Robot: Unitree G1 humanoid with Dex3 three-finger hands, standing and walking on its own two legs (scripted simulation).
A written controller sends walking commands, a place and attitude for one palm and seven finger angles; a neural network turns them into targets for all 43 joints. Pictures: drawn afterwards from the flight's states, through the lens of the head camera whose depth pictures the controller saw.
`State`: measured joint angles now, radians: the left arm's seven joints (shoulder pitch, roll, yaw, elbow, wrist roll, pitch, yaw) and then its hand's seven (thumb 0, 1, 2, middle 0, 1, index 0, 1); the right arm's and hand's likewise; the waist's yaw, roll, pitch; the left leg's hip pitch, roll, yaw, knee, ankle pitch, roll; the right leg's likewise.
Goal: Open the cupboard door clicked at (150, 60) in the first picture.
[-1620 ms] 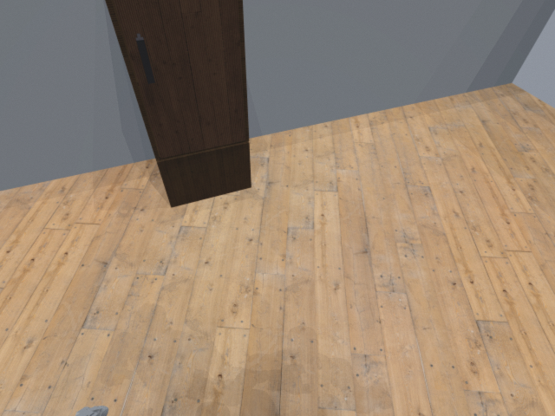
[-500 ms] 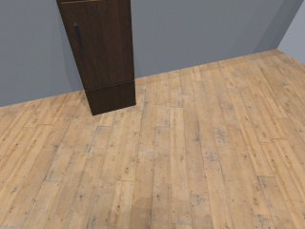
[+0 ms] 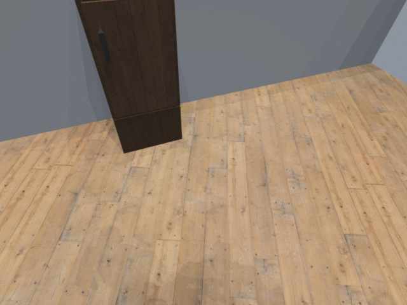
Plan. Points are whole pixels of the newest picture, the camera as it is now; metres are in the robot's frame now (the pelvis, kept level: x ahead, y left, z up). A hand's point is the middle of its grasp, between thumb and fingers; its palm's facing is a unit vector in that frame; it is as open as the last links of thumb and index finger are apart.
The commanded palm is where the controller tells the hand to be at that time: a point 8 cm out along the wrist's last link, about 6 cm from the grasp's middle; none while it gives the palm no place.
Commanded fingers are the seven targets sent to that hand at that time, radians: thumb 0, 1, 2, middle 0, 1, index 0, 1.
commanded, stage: walk to a spot facing it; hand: left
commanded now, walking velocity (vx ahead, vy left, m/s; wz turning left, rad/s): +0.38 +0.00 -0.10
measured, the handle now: (104, 46) +1.12 +0.52 -0.03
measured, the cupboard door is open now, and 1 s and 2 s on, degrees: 0 0 0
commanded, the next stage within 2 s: turn to face it in 0.88 s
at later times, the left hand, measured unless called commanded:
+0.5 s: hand (133, 288) +0.19 +0.18 -0.19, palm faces -0.08 -0.98 -0.16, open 7.3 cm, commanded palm none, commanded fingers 0.00 0.90 0.90 -0.20 -0.30 -0.20 -0.30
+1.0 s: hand (158, 231) +0.35 +0.15 -0.20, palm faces +0.07 -0.99 -0.15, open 7.3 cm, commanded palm none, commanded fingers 0.00 0.90 0.90 -0.20 -0.30 -0.20 -0.30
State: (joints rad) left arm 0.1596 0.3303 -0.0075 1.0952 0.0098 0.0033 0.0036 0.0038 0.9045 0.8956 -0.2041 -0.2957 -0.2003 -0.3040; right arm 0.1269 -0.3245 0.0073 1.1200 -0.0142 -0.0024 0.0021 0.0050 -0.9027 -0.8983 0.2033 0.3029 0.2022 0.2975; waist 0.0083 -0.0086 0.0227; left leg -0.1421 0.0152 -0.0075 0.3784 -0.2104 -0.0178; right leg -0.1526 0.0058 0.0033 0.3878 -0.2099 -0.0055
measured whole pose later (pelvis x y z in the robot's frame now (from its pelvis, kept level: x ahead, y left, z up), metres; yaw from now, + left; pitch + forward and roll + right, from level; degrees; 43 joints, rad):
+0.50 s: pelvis +0.14 +0.00 -0.01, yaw -4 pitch +0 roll -1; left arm 0.21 0.19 0.05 1.05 0.02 0.01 -0.03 0.01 0.93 0.90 -0.20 -0.30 -0.20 -0.30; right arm 0.53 -0.09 -0.01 1.20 -0.03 -0.07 -0.03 0.00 -0.90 -0.90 0.20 0.30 0.20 0.30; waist -0.04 -0.01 0.07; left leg 0.10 0.04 0.08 0.30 -0.40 -0.01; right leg -0.55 -0.07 -0.11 0.86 -0.29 -0.03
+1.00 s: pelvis +0.35 -0.03 -0.01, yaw +1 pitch -1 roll -3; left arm 0.33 0.18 0.04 1.08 0.03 -0.06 0.01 0.00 0.92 0.90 -0.20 -0.30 -0.20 -0.30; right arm 0.16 -0.17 -0.06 0.99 -0.02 -0.03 0.03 0.00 -0.91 -0.90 0.20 0.30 0.19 0.30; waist 0.02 -0.01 0.02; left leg -0.47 0.13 0.11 0.70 -0.22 0.00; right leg -0.07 -0.01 -0.23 0.44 -0.34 -0.01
